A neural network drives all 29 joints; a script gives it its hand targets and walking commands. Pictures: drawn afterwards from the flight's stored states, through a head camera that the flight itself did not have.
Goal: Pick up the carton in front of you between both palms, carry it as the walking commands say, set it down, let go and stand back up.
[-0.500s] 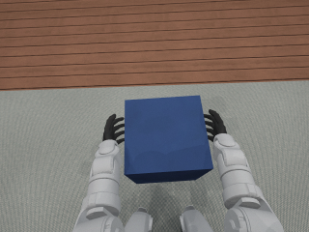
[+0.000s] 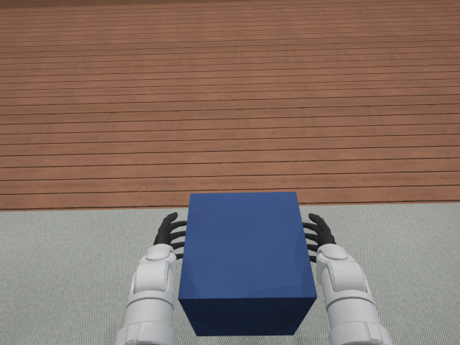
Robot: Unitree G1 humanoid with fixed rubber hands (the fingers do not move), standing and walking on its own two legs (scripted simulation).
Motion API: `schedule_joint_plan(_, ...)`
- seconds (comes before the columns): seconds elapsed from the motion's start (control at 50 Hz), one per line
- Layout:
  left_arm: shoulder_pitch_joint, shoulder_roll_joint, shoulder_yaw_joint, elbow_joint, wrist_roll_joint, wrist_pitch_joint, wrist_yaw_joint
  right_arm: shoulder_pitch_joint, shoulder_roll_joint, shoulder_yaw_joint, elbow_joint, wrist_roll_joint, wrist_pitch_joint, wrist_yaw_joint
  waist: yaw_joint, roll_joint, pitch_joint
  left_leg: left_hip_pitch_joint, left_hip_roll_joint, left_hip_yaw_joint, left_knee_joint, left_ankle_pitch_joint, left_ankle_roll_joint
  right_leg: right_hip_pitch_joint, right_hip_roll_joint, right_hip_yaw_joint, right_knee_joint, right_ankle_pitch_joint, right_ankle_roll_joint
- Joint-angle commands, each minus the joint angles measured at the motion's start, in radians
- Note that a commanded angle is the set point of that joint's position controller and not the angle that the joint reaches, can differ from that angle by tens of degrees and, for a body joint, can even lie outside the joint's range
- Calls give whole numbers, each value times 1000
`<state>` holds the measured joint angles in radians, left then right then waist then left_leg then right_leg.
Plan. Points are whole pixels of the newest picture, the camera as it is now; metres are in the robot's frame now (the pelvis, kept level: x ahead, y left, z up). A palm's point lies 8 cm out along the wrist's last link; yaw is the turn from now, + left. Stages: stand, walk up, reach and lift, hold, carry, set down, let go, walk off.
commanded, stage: reach and lift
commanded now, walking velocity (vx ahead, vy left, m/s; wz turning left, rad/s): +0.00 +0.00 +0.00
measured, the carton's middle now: (244, 267) +0.30 +0.00 -0.06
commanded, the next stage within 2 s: hold in 0.92 s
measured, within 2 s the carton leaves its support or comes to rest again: neither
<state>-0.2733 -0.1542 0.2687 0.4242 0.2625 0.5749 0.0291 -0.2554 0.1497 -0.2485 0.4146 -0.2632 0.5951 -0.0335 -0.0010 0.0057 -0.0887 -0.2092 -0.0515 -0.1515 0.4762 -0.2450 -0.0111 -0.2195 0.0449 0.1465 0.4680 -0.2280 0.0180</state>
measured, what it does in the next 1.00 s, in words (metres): stands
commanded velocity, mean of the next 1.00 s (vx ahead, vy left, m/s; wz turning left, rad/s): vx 0.00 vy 0.00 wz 0.00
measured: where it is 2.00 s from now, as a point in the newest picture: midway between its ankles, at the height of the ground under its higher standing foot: outside the picture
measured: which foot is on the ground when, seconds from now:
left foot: down 0.00-1.00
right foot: down 0.00-1.00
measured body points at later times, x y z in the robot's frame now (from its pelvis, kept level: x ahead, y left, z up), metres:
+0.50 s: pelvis -0.01 +0.00 +0.00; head -0.04 -0.01 +0.45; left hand +0.30 +0.15 +0.02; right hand +0.30 -0.15 +0.02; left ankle +0.01 +0.13 -0.74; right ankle +0.02 -0.13 -0.74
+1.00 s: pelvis +0.00 +0.00 +0.01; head -0.04 +0.00 +0.45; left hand +0.30 +0.15 +0.04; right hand +0.30 -0.15 +0.03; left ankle +0.01 +0.13 -0.74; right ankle +0.02 -0.13 -0.74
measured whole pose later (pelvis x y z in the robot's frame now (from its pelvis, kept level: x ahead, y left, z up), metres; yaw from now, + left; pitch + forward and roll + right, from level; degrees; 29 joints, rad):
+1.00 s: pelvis +0.00 +0.00 +0.01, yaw +0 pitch -5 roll +0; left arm -0.25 -0.15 0.22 0.28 0.26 0.70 0.02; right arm -0.24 0.15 -0.20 0.27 -0.26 0.72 -0.03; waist 0.00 0.00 -0.03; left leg -0.09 -0.04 -0.14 0.39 -0.21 -0.01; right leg -0.10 0.04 0.14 0.38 -0.20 0.02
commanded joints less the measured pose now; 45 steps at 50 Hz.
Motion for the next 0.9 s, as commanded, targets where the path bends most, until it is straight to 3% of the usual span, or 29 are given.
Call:
schedule_joint_plan(0.0, -501, -1001, -506, 59, -198, 7, -283, -577, 958, 507, -8, 213, -24, 283, -4, 7, -105, 7, -29, 72, -91, 48, -3, 55, 44, -82, -70, 30, -17)
schedule_joint_plan(0.18, -629, -1029, -517, 41, -211, 0, -295, -703, 1014, 534, -19, 234, -26, 296, 4, -7, -208, 37, -33, 83, -72, 39, 7, 94, 42, -83, -55, 31, -12)
schedule_joint_plan(0.32, -605, -1002, -507, 36, -200, 14, -297, -669, 1009, 526, -17, 226, -9, 288, 6, -11, -203, 56, -39, 91, -85, 77, 8, 123, 40, -79, -76, 79, -3)
schedule_joint_plan(0.62, -495, -988, -561, -74, -230, 49, -287, -558, 981, 567, -127, 252, 25, 277, -1, -5, -218, 128, -46, 81, -110, 246, -6, 192, 51, -76, -99, 246, 5)
schedule_joint_plan(0.88, -468, -988, -580, -124, -249, 84, -278, -542, 952, 580, -180, 265, 55, 281, 0, 6, -189, 158, -43, 73, -128, 270, -14, 196, 58, -77, -116, 239, 0)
